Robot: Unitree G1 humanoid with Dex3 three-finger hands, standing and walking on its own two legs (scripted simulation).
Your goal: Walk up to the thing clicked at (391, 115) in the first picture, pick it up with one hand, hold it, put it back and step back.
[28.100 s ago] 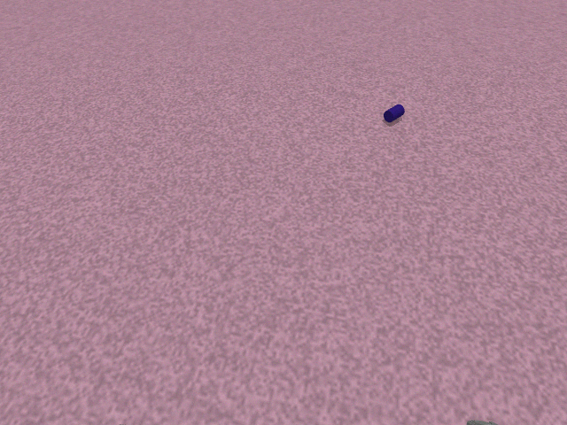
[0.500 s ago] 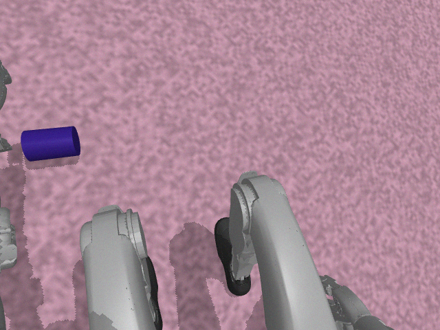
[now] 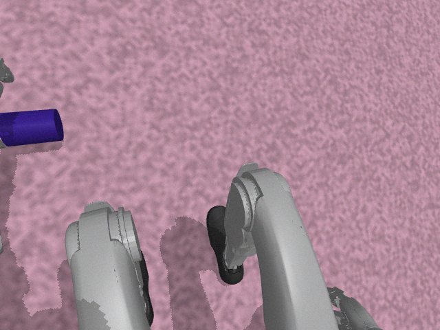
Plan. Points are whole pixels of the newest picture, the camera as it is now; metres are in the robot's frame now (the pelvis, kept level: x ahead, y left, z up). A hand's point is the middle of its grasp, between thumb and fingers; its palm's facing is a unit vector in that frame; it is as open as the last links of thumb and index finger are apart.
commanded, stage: home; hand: left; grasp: from above
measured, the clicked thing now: (32, 127) +0.52 +0.28 -0.31
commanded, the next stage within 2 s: none
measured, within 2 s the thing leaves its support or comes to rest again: neither
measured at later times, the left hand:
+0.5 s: hand out of the picture +0.43 +0.28 -0.02, palm faces -0.36 -0.47 -0.81, open 9.1 cm
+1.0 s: hand out of the picture +0.29 +0.21 +0.18, palm faces +0.02 -0.93 -0.36, open 7.4 cm
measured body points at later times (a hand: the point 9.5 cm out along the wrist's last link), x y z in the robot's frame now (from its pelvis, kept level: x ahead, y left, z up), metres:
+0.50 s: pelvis +0.02 +0.00 +0.10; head +0.22 +0.05 +0.50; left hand +0.45 +0.30 +0.03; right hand +0.11 -0.26 -0.02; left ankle +0.08 +0.11 -0.31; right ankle +0.13 -0.13 -0.31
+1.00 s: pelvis +0.05 -0.01 +0.28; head +0.15 +0.02 +0.72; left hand +0.29 +0.26 +0.21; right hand +0.26 -0.22 +0.19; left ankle +0.08 +0.11 -0.31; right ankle +0.13 -0.13 -0.31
